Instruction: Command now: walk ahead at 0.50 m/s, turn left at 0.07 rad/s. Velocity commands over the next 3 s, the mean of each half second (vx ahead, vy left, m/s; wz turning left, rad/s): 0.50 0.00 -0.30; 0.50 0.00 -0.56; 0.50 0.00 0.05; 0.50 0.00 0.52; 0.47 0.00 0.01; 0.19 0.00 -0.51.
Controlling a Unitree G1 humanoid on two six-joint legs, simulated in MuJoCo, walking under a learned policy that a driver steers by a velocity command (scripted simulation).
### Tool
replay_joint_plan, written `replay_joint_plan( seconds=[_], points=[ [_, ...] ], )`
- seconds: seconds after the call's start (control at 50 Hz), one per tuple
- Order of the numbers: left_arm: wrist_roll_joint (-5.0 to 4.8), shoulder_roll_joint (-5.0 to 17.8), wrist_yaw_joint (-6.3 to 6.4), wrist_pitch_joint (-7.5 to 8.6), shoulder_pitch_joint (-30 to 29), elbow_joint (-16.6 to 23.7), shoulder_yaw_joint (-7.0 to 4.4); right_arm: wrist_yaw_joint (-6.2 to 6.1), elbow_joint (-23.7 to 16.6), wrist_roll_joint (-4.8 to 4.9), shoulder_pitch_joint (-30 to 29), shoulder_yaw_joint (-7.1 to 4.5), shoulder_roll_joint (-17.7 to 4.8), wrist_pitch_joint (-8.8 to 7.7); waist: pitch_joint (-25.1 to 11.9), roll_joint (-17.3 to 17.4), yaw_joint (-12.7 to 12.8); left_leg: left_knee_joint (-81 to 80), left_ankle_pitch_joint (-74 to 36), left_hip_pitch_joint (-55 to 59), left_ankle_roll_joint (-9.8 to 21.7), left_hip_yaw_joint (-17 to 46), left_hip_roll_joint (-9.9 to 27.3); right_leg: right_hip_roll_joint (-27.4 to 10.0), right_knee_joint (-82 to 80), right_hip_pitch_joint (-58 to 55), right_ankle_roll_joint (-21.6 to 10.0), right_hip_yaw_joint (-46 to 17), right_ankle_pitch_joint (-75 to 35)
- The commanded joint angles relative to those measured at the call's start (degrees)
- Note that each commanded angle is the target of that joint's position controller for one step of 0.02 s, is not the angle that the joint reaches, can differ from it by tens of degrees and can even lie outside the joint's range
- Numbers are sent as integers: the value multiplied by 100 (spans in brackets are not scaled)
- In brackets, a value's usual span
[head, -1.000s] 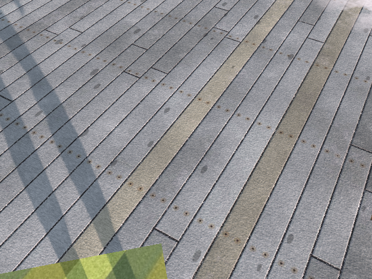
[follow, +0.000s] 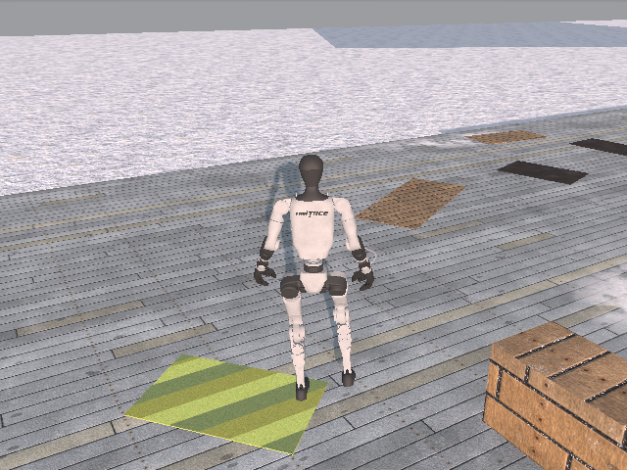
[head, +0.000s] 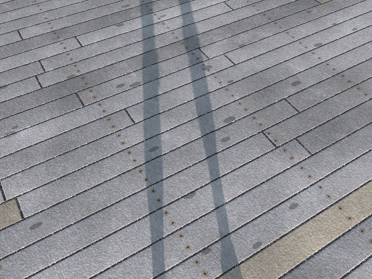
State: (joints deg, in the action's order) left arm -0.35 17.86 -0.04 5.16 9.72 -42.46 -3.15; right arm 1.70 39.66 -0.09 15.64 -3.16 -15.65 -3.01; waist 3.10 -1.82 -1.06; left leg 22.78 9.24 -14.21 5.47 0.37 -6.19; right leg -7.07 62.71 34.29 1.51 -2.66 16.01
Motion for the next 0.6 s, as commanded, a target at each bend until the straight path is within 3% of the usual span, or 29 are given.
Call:
replay_joint_plan(
  seconds=[0.02, 0.06, 0.14, 0.2, 0.26, 0.3, 0.32, 0.34, 0.36, 0.38, 0.4, 0.42, 0.44, 0.46, 0.48, 0.52, 0.56, 0.6],
  points=[
    [18, 398, 22, -95, 227, 178, -90, -76, -262, -22, -105, -203, -825, -198, -374, 408, 94, -1265, -1669, 360, 1028, 1118, 1681, -228, -536, 348, 131, -53, -819],
    [-10, 334, 2, -98, -30, 202, -83, -115, -134, -39, 26, -176, -799, -212, -331, 378, -31, -1362, -1519, 651, 720, 794, 1535, -162, -1085, 560, 50, -39, -1650],
    [-87, 207, -123, -26, -562, 312, -10, -145, 82, -38, 124, -179, -894, -226, -21, 454, -289, -1573, -1131, 748, 546, 227, 1543, 82, -2300, 294, -52, 114, -2601],
    [-114, 198, -222, -20, -901, 493, 9, -143, 299, -21, 359, -198, -924, -188, 185, 365, -455, -1501, -1288, 1428, 531, 117, 1811, 209, -2751, 639, -180, 61, -2403],
    [-82, 186, -361, 6, -1073, 672, 19, -182, 430, 23, 443, -224, -943, -69, 181, 369, -454, -1062, -2299, 2184, 423, -70, 1993, 400, -3032, 883, -385, 244, -1705],
    [-60, 285, -396, -13, -833, 727, -29, -247, 405, 36, 305, -260, -1092, 2, -133, 625, -234, -408, -4205, 2315, 298, -223, 1993, 682, -3006, 301, -581, 582, -1059],
    [-46, 447, -388, -35, -439, 682, -113, -295, 377, 33, 238, -279, -1180, 51, -444, 768, 12, 210, -5294, 2331, 216, -316, 1957, 892, -2970, -264, -709, 746, -781],
    [-42, 698, -353, -49, 347, 506, -255, -343, 329, 36, 131, -266, -1192, 106, -911, 683, 456, 1256, -5707, 2047, 48, -530, 1777, 1123, -3213, -1358, -886, 839, -967],
    [-47, 1074, -274, -83, 1269, 361, -402, -397, 233, -12, 156, -208, -1105, 80, -1505, 351, 889, 2787, -4400, 799, -180, -606, 1627, 581, -3262, -3165, -1231, -80, -1308],
    [-89, 1595, -209, -102, 1571, 428, -542, -299, -4, -103, 612, 31, -414, -85, -2296, -1304, 651, 5518, -93, -1901, -739, -580, 284, -1016, -3601, -5519, -2553, -3296, -780],
    [-115, 1125, -202, -109, 1603, 412, -373, -167, 60, -73, 550, -6, -746, -326, -2843, -777, 758, 5963, 2073, -2712, -596, 675, 240, -1246, -4326, -5985, -2563, -4443, -225],
    [-54, 864, -170, -133, 1437, 437, -294, -68, -141, 194, -68, -69, -977, -450, -2005, -488, 841, 5965, 1816, -3104, -487, 733, 581, -1011, -4391, -5403, -2188, -3464, 45],
    [-36, 817, -164, -133, 1068, 479, -274, -55, -258, 190, -339, -26, -887, -508, -1218, 103, 612, 5335, 1421, -3124, -446, 612, 854, -774, -4522, -4390, -1977, -2762, -236],
    [-41, 668, -149, -136, 790, 539, -225, -107, -276, 3, -523, -54, -877, -495, -844, 352, 463, 4678, 1213, -2866, -484, 512, 1069, -551, -4597, -3648, -1834, -2255, -894],
    [20, 668, -122, -155, 552, 622, -204, -131, -305, -36, -419, -77, -866, -434, -621, 65, 213, 4387, 1098, -2491, -573, 492, 1152, -427, -4790, -2932, -1910, -2152, -1098],
    [17, 619, -82, -159, 286, 722, -200, -156, -231, -66, -157, -77, -786, -304, -473, -110, 0, 3906, 981, -2039, -768, 390, 1183, -175, -4995, -2151, -1903, -1802, -1461],
    [-7, 766, -21, -151, 313, 714, -245, -204, -253, -102, -220, -23, -624, -222, -401, -102, -15, 3266, 524, -1932, -957, 252, 1126, -21, -5063, -1746, -1868, -1411, -1682],
    [-44, 879, 25, -169, 410, 657, -297, -201, -354, -93, -668, 52, -491, -247, -313, -204, 165, 2242, -321, -1648, -1044, 229, 1036, 178, -4961, -1471, -1689, -1131, -1639]
  ],
)
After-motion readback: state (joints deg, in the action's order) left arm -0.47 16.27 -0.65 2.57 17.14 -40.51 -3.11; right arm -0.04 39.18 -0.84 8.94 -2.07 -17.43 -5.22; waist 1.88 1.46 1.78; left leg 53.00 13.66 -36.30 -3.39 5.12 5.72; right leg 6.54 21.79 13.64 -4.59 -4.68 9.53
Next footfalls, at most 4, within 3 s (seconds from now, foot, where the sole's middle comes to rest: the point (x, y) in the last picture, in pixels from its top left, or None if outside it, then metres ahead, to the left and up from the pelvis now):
0.36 right None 0.37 -0.18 -0.78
0.82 left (195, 221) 0.67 -0.04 -0.78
1.30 right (290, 200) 0.76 -0.42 -0.78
1.80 left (247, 130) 1.12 -0.29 -0.78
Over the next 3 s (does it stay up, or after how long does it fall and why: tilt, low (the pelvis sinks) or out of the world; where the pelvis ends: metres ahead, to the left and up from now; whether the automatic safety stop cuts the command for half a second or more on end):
stays up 1.47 -0.47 0.00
